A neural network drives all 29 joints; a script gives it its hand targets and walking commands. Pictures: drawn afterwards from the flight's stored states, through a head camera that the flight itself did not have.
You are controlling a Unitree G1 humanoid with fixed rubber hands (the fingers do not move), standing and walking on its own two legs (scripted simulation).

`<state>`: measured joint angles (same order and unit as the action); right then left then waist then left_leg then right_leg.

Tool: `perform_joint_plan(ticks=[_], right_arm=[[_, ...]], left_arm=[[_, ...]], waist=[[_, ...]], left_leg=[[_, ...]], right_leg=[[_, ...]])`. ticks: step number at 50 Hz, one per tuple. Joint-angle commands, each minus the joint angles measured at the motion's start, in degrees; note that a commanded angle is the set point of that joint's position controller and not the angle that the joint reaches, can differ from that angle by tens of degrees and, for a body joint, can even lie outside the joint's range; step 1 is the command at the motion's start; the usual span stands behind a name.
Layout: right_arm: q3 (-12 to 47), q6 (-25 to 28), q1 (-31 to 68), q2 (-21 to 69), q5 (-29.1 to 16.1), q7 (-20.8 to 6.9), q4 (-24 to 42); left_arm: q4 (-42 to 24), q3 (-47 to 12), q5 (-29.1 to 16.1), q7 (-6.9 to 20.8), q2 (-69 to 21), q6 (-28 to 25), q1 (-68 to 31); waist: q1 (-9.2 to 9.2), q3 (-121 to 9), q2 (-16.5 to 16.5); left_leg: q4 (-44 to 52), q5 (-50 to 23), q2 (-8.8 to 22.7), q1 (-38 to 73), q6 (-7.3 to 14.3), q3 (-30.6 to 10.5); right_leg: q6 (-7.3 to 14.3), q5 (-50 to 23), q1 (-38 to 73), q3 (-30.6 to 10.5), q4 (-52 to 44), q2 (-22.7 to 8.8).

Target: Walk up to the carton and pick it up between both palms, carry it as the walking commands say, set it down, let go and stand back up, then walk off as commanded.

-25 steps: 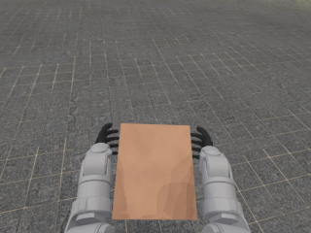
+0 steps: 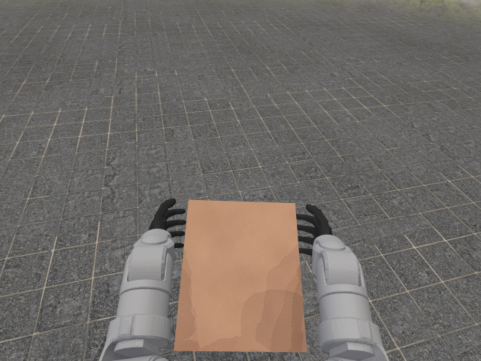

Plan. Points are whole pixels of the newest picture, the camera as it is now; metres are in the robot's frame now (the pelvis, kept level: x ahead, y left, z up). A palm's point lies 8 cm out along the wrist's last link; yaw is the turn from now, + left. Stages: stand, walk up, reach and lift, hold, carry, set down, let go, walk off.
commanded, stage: reach and lift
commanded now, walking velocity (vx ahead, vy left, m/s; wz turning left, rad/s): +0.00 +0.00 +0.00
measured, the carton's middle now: (238, 277) +0.29 -0.01 -0.06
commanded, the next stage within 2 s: hold in 0.34 s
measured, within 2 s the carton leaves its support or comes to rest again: neither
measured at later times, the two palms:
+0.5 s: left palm (158, 247) +0.28 +0.14 +0.05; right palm (324, 250) +0.28 -0.15 +0.05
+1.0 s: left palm (156, 247) +0.29 +0.14 +0.05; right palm (322, 252) +0.28 -0.15 +0.05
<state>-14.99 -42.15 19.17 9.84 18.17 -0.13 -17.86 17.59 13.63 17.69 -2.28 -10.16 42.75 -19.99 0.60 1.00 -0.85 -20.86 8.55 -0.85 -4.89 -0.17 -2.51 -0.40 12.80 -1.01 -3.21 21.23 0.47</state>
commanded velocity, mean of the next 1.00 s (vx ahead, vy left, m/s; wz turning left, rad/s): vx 0.00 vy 0.00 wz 0.00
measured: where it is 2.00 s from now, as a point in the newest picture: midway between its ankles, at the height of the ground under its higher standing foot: outside the picture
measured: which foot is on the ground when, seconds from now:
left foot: down 0.00-1.00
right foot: down 0.00-1.00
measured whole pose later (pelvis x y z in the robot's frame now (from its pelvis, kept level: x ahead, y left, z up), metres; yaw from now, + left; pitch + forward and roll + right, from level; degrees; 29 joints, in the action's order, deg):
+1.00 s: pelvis -0.01 +0.00 +0.00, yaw +0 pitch -8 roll +0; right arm -12.4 -43.7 16.8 9.2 16.7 0.6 -15.2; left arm 14.5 11.4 16.7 -1.5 -9.3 44.2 -17.4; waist 0.4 1.4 -1.1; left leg -22.2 8.7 -1.0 -5.3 0.0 -2.3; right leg -0.6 13.0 -1.5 -3.5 22.7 0.5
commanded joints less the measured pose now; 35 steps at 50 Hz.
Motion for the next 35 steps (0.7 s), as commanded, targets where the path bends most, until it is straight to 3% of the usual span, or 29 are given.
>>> perform_joint_plan(ticks=[1, 35], right_arm=[[28.5, 2.3, 28.9, 51.0, -15.3, -14.2, 2.8], [30.5, 1.1, 25.6, 52.9, -16.5, -13.2, 5.7]], left_arm=[[-1.1, -28.3, -15.4, 14.6, -57.3, -1.4, -24.2], [-5.1, -30.5, -16.4, 15.3, -54.7, -0.5, -22.5]], waist=[[-0.02, -13.8, 0.7], [-0.09, -11.6, 0.5]], left_leg=[[1.2, -9.0, -4.0, 10.8, -0.5, -1.8], [0.9, -3.3, -4.3, 9.0, 0.0, -1.5]], right_leg=[[0.8, -8.0, -5.5, -0.8, -4.2, 4.3], [1.0, -3.6, -7.1, -1.0, -4.0, 4.2]])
